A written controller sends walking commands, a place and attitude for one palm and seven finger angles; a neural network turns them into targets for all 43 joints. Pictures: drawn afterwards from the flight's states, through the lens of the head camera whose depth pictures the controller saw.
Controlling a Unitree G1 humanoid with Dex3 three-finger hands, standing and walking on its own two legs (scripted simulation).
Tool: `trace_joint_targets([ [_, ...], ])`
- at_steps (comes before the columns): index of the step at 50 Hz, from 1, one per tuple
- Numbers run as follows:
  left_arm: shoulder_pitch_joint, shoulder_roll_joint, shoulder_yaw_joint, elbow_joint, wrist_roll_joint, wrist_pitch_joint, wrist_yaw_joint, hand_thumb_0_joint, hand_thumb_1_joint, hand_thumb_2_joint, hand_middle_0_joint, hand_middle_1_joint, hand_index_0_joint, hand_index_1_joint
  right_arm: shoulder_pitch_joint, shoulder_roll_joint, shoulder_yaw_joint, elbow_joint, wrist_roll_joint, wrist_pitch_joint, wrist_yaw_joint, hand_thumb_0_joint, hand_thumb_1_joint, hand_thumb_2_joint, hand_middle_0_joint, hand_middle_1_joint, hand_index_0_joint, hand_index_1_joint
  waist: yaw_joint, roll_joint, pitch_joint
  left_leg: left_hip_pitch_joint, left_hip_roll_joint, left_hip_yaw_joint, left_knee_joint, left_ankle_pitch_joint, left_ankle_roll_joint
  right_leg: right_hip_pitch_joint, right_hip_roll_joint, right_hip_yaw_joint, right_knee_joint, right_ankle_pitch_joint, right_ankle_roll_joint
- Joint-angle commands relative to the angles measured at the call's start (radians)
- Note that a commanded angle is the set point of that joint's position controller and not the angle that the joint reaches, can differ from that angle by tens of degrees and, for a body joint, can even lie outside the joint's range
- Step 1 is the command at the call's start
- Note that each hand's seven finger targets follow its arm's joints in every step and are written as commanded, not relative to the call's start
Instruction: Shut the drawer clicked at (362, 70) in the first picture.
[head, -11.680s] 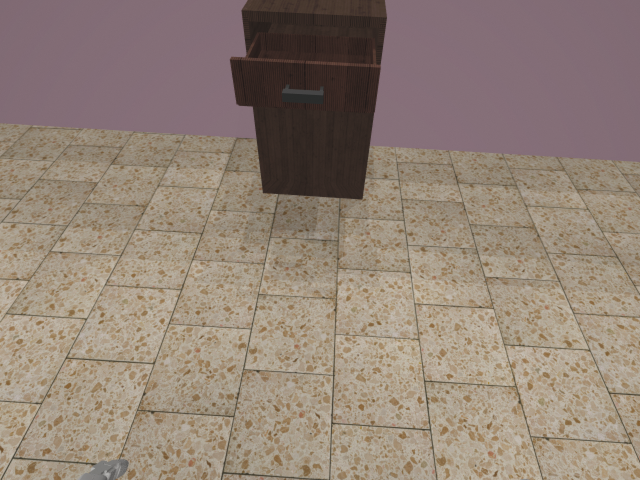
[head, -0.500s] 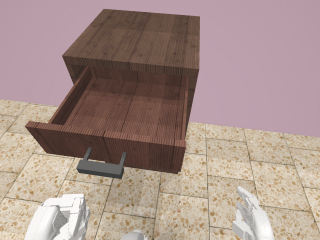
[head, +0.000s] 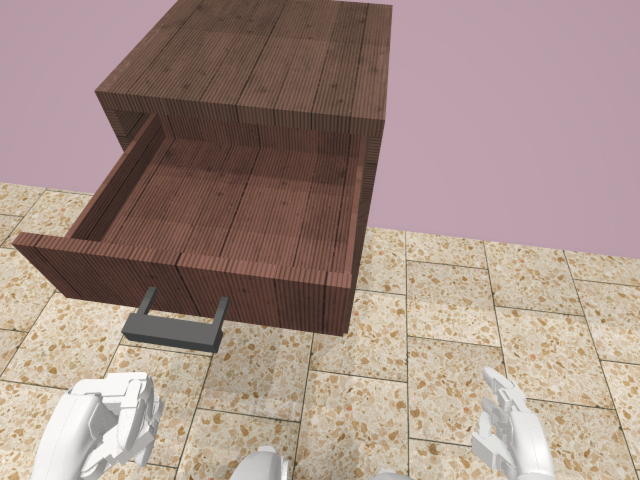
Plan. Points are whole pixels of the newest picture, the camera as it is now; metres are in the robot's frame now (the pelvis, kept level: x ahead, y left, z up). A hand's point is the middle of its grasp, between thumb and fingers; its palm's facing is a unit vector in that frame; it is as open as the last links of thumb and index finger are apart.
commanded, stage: bring the fist close to the handle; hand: left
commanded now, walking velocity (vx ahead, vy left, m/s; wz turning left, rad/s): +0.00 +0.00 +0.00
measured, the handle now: (180, 316) +0.32 +0.21 +0.00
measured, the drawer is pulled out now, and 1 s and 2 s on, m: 0.29 0.29 0.22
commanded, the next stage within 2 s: push the drawer shut in 0.96 s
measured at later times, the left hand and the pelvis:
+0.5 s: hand (176, 407) +0.20 +0.18 +0.01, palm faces -0.10 -0.99 -0.03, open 3.3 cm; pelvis -0.01 +0.02 -0.03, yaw -1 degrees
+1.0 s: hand (187, 404) +0.21 +0.17 +0.00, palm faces -0.09 -1.00 -0.04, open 3.3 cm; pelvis +0.00 +0.02 -0.04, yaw -2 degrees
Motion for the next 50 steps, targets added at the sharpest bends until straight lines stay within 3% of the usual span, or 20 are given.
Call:
trace_joint_targets([
  [1,0.029,0.121,0.083,-0.122,-0.017,-0.059,-0.016,0.000,0.900,0.900,-1.400,-1.600,-1.400,-1.600,-0.090,-0.114,-0.050,-0.157,0.005,-0.048,-0.014,0.000,-0.900,-0.900,0.200,0.300,0.200,0.300,-0.003,-0.038,-0.133,0.075,-0.038,-0.018,-0.093,0.221,0.024,0.077,-0.016,0.162,-0.192,0.241,0.038],
  [2,0.020,0.110,0.076,-0.131,-0.019,-0.064,-0.015,0.000,0.900,0.900,-1.400,-1.600,-1.400,-1.600,-0.085,-0.113,-0.048,-0.156,0.004,-0.048,-0.013,0.000,-0.900,-0.900,0.200,0.300,0.200,0.300,0.001,-0.015,-0.146,0.085,-0.038,-0.018,-0.096,0.228,0.024,0.075,-0.014,0.151,-0.179,0.240,0.033],
  [6,-0.015,0.117,0.088,-0.140,-0.021,-0.095,0.005,0.000,0.900,0.900,-1.400,-1.600,-1.400,-1.600,-0.086,-0.111,-0.051,-0.148,-0.001,-0.049,-0.011,0.000,-0.900,-0.900,0.200,0.300,0.200,0.300,0.004,-0.016,-0.174,0.079,-0.033,-0.023,-0.079,0.236,0.024,0.040,-0.002,0.134,-0.141,0.235,0.026],
  [7,-0.020,0.091,0.059,-0.146,-0.024,-0.105,0.008,0.000,0.900,0.900,-1.400,-1.600,-1.400,-1.600,-0.083,-0.108,-0.050,-0.153,-0.002,-0.051,-0.009,0.000,-0.900,-0.900,0.200,0.300,0.200,0.300,-0.002,-0.015,-0.181,0.076,-0.034,-0.022,-0.073,0.230,0.023,0.029,-0.004,0.132,-0.131,0.230,0.028],
  [10,-0.058,0.088,0.045,-0.128,-0.014,-0.120,0.020,0.000,0.900,0.900,-1.400,-1.600,-1.400,-1.600,-0.081,-0.116,-0.051,-0.150,-0.005,-0.049,-0.007,0.000,-0.900,-0.900,0.200,0.300,0.200,0.300,-0.011,-0.014,-0.181,0.050,-0.031,-0.026,-0.057,0.190,0.022,-0.027,0.000,0.122,-0.107,0.171,0.027],
  [14,-0.096,0.081,0.016,-0.098,0.004,-0.113,0.024,0.000,0.900,0.900,-1.400,-1.600,-1.400,-1.600,-0.081,-0.127,-0.047,-0.153,-0.008,-0.040,-0.007,0.000,-0.900,-0.900,0.200,0.300,0.200,0.300,-0.019,0.001,-0.181,0.021,-0.028,-0.034,-0.043,0.146,0.023,-0.086,0.002,0.113,-0.079,0.113,0.022],
  [16,-0.108,0.105,0.035,-0.091,0.015,-0.106,0.031,0.000,0.900,0.900,-1.400,-1.600,-1.400,-1.600,-0.084,-0.132,-0.049,-0.153,-0.008,-0.032,-0.011,0.000,-0.900,-0.900,0.200,0.300,0.200,0.300,-0.013,-0.011,-0.198,0.017,-0.024,-0.038,-0.036,0.147,0.024,-0.099,0.007,0.109,-0.062,0.111,0.020],
  [18,-0.121,0.079,-0.006,-0.134,0.016,-0.103,0.036,0.000,0.900,0.900,-1.400,-1.600,-1.400,-1.600,-0.078,-0.133,-0.044,-0.171,-0.010,-0.029,-0.008,0.000,-0.900,-0.900,0.200,0.300,0.200,0.300,-0.011,0.028,-0.235,0.038,-0.026,-0.042,-0.039,0.150,0.024,-0.114,0.005,0.096,-0.041,0.118,0.019],
  [21,-0.144,0.106,0.020,-0.142,0.024,-0.098,0.065,0.000,0.900,0.900,-1.400,-1.600,-1.400,-1.600,-0.076,-0.135,-0.043,-0.167,-0.015,-0.020,-0.008,0.000,-0.900,-0.900,0.200,0.300,0.200,0.300,-0.003,0.032,-0.264,0.040,-0.023,-0.051,-0.032,0.169,0.020,-0.126,0.010,0.083,-0.013,0.131,0.015],
  [22,-0.131,0.083,0.005,-0.145,0.024,-0.098,0.074,0.000,0.900,0.900,-1.400,-1.600,-1.400,-1.600,-0.070,-0.133,-0.043,-0.173,-0.017,-0.015,-0.006,0.000,-0.900,-0.900,0.200,0.300,0.200,0.300,-0.001,0.021,-0.274,0.045,-0.022,-0.056,-0.034,0.176,0.019,-0.135,0.010,0.075,-0.003,0.137,0.016],
  [28,-0.206,0.067,-0.032,-0.068,0.056,-0.087,0.100,0.000,0.900,0.900,-1.400,-1.600,-1.400,-1.600,-0.064,-0.148,-0.036,-0.180,-0.022,0.017,0.000,0.000,-0.900,-0.900,0.200,0.300,0.200,0.300,-0.022,0.006,-0.226,-0.024,-0.020,-0.067,-0.009,0.093,0.015,-0.225,0.012,0.067,0.032,0.067,0.016],
  [29,-0.214,0.053,-0.058,-0.102,0.057,-0.088,0.097,0.000,0.900,0.900,-1.400,-1.600,-1.400,-1.600,-0.063,-0.149,-0.035,-0.191,-0.022,0.017,0.003,0.000,-0.900,-0.900,0.200,0.300,0.200,0.300,-0.022,0.022,-0.244,-0.009,-0.021,-0.068,-0.009,0.098,0.016,-0.226,0.010,0.068,0.033,0.072,0.016],
  [30,-0.203,0.069,-0.048,-0.134,0.053,-0.088,0.099,0.000,0.900,0.900,-1.400,-1.600,-1.400,-1.600,-0.059,-0.149,-0.036,-0.199,-0.023,0.018,0.004,0.000,-0.900,-0.900,0.200,0.300,0.200,0.300,-0.009,0.037,-0.291,0.015,-0.020,-0.069,-0.013,0.116,0.014,-0.207,0.009,0.070,0.036,0.084,0.014],
  [31,-0.182,0.082,-0.038,-0.145,0.057,-0.080,0.105,0.000,0.900,0.900,-1.400,-1.600,-1.400,-1.600,-0.060,-0.149,-0.037,-0.206,-0.021,0.024,0.004,0.000,-0.900,-0.900,0.200,0.300,0.200,0.300,-0.003,0.039,-0.296,0.027,-0.019,-0.073,-0.021,0.137,0.013,-0.197,0.011,0.068,0.037,0.096,0.012],
  [33,-0.165,0.074,-0.052,-0.206,0.053,-0.075,0.111,0.000,0.900,0.900,-1.400,-1.600,-1.400,-1.600,-0.050,-0.144,-0.036,-0.220,-0.021,0.030,0.007,0.000,-0.900,-0.900,0.200,0.300,0.200,0.300,0.004,0.054,-0.346,0.071,-0.019,-0.074,-0.026,0.193,0.011,-0.173,0.008,0.067,0.037,0.136,0.013],
  [37,-0.142,0.058,-0.063,-0.209,0.065,-0.058,0.145,0.000,0.900,0.900,-1.400,-1.600,-1.400,-1.600,-0.044,-0.138,-0.035,-0.219,-0.021,0.052,0.009,0.000,-0.900,-0.900,0.200,0.300,0.200,0.300,-0.005,0.051,-0.309,0.072,-0.013,-0.085,-0.033,0.195,0.006,-0.199,0.013,0.055,0.038,0.129,0.016],
  [39,-0.135,0.033,-0.087,-0.177,0.073,-0.049,0.156,0.000,0.900,0.900,-1.400,-1.600,-1.400,-1.600,-0.045,-0.139,-0.035,-0.220,-0.021,0.061,0.011,0.000,-0.900,-0.900,0.200,0.300,0.200,0.300,-0.021,0.013,-0.261,0.042,-0.013,-0.087,-0.031,0.158,0.007,-0.216,0.015,0.050,0.034,0.112,0.019],
  [41,-0.118,0.039,-0.078,-0.135,0.084,-0.040,0.163,0.000,0.900,0.900,-1.400,-1.600,-1.400,-1.600,-0.049,-0.142,-0.036,-0.223,-0.020,0.073,0.008,0.000,-0.900,-0.900,0.200,0.300,0.200,0.300,-0.021,-0.019,-0.232,0.005,-0.015,-0.085,-0.032,0.126,0.009,-0.215,0.017,0.049,0.031,0.092,0.017],
  [50,-0.129,0.069,-0.070,-0.235,0.075,-0.097,0.161,0.000,0.900,0.900,-1.400,-1.600,-1.400,-1.600,-0.032,-0.134,-0.034,-0.234,-0.025,0.073,0.008,0.000,-0.900,-0.900,0.200,0.300,0.200,0.300,-0.010,0.033,-0.304,0.042,-0.019,-0.069,-0.007,0.189,0.010,-0.185,0.013,0.065,0.038,0.139,0.014],
])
